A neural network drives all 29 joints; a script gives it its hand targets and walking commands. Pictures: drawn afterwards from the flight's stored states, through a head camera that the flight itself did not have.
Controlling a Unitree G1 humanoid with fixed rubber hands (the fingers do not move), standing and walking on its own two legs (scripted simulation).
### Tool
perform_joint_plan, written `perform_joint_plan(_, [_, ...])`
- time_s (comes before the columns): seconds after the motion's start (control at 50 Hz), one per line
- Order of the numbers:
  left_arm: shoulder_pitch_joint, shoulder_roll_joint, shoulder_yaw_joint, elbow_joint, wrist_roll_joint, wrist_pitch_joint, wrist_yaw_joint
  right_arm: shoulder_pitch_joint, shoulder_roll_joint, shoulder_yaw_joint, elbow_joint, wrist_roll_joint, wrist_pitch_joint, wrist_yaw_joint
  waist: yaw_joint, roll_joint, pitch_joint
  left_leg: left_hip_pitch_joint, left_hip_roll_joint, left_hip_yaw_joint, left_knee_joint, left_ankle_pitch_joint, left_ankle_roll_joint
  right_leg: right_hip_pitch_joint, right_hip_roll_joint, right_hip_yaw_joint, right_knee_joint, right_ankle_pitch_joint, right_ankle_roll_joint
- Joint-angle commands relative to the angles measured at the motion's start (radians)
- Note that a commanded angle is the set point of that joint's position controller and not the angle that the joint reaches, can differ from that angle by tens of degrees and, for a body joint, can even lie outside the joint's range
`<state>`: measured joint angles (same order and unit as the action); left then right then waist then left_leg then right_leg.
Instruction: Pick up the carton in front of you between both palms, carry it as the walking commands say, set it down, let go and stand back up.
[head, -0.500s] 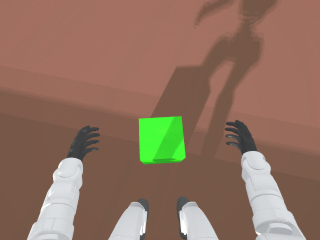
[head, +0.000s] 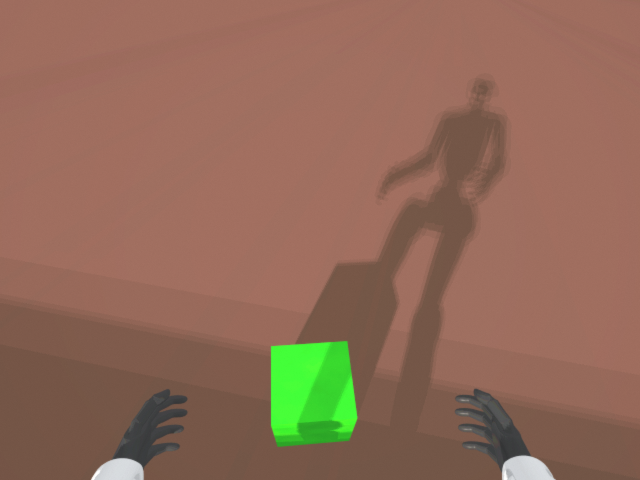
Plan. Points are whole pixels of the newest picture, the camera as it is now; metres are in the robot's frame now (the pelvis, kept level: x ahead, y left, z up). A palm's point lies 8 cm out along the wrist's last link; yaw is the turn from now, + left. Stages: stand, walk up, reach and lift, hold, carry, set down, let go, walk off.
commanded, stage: let go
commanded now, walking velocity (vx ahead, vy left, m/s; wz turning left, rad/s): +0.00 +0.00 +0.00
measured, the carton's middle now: (311, 395) +0.41 +0.01 -0.65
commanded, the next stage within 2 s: stand in 0.32 s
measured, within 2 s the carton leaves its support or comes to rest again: neither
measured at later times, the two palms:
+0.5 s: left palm (98, 469) +0.15 +0.28 -0.08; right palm (538, 474) +0.14 -0.27 -0.08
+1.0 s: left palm out of the picture +0.14 +0.30 -0.10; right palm out of the picture +0.13 -0.28 -0.09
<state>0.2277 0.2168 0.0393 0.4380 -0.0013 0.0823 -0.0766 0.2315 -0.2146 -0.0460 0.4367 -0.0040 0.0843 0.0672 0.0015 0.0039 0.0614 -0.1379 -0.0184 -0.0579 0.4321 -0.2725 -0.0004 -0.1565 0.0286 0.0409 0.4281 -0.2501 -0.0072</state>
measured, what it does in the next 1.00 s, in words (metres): stands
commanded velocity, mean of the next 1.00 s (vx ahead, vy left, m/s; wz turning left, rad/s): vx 0.00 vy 0.00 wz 0.00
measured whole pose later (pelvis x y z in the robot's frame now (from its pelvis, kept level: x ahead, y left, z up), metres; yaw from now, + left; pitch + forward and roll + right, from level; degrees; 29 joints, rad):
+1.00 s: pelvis +0.01 +0.01 +0.00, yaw +0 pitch -1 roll +0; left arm 0.16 0.34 0.02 0.82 0.03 0.00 0.02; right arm 0.18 -0.34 -0.03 0.80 -0.03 0.00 -0.02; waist 0.00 -0.01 0.01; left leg -0.13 -0.03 -0.05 0.46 -0.31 0.01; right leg -0.15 0.02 0.05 0.45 -0.29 0.00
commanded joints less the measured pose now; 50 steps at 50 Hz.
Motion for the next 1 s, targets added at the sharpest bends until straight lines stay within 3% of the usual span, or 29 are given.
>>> perform_joint_plan(0.0, [-0.056,0.089,0.032,-0.098,0.011,0.020,0.001,-0.062,-0.087,-0.023,-0.107,-0.002,0.020,0.008,0.003,0.009,0.007,-0.044,-0.015,0.049,-0.080,0.088,-0.014,0.082,0.004,-0.028,-0.063,0.092,0.021])
perform_joint_plan(0.22, [-0.058,0.084,0.039,-0.116,0.026,0.054,0.002,-0.055,-0.087,-0.029,-0.122,-0.016,0.056,0.005,-0.002,-0.005,0.004,0.020,-0.021,0.047,-0.058,0.161,-0.013,0.117,0.012,-0.025,-0.044,0.174,0.022])
perform_joint_plan(0.24, [-0.094,0.115,0.031,-0.185,0.046,0.108,0.028,0.006,-0.089,-0.038,-0.070,0.003,0.024,-0.014,-0.017,0.024,-0.054,0.023,-0.048,0.050,-0.026,0.156,-0.027,0.151,0.009,-0.023,-0.012,0.235,0.016])
perform_joint_plan(0.3, [-0.069,0.096,0.014,-0.169,0.027,0.134,0.051,-0.033,-0.098,-0.018,-0.097,0.008,0.014,-0.026,-0.004,-0.003,-0.031,-0.011,-0.041,0.044,-0.016,0.146,-0.021,0.127,0.009,-0.026,-0.003,0.223,0.016])
perform_joint_plan(0.32, [-0.074,0.220,0.052,-0.007,0.026,0.053,0.091,-0.071,-0.210,-0.044,0.038,-0.037,-0.017,-0.065,0.025,-0.073,-0.012,-0.117,0.036,-0.001,0.002,0.118,-0.029,-0.039,-0.050,0.007,-0.001,0.084,0.032])
perform_joint_plan(0.38, [-0.075,0.200,0.043,0.041,0.042,-0.024,0.095,-0.054,-0.204,-0.041,0.081,-0.047,-0.051,-0.079,0.003,-0.019,-0.031,-0.110,0.052,-0.031,-0.014,0.012,-0.011,-0.064,-0.062,0.054,-0.016,-0.044,0.017])
perform_joint_plan(0.48, [-0.083,0.210,0.042,0.125,0.039,-0.064,0.085,-0.077,-0.219,-0.035,0.141,-0.036,-0.074,-0.078,0.003,-0.003,-0.110,-0.084,0.066,-0.045,0.011,0.158,-0.001,-0.017,-0.072,0.055,0.018,0.142,0.006])
perform_joint_plan(0.56, [-0.081,0.232,0.040,0.178,0.039,-0.076,0.092,-0.068,-0.242,-0.036,0.184,-0.036,-0.083,-0.084,-0.002,0.012,-0.130,-0.052,0.076,-0.050,0.020,0.252,0.001,-0.005,-0.080,0.058,0.026,0.217,0.000])
perform_joint_plan(0.78, [-0.082,0.264,0.027,0.276,0.034,-0.090,0.101,-0.065,-0.280,-0.026,0.264,-0.030,-0.091,-0.095,-0.003,0.006,-0.121,-0.010,0.090,-0.062,0.006,0.359,0.008,0.030,-0.094,0.065,0.017,0.307,-0.002])
perform_joint_plan(0.98, [-0.096,0.276,0.017,0.333,0.031,-0.094,0.103,-0.076,-0.290,-0.017,0.316,-0.025,-0.095,-0.096,-0.001,-0.001,-0.105,0.004,0.095,-0.069,-0.028,0.349,0.010,0.049,-0.103,0.071,-0.013,0.295,-0.003])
